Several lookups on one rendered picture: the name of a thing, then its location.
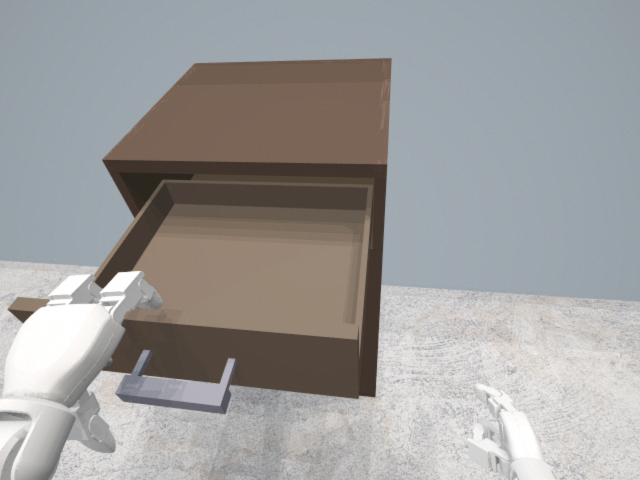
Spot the right robot forearm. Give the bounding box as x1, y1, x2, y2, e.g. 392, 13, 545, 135
508, 458, 560, 480

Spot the cabinet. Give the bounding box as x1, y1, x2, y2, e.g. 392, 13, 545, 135
102, 58, 392, 397

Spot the robot right hand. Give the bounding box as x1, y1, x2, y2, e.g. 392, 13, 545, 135
467, 383, 546, 478

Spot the handle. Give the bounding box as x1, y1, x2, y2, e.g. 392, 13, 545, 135
115, 350, 237, 414

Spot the robot left hand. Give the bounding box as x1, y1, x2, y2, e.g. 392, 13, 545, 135
3, 271, 163, 453

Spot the left robot forearm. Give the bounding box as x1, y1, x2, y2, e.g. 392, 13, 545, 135
0, 396, 76, 480

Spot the drawer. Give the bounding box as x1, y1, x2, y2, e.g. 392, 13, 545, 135
7, 180, 373, 399

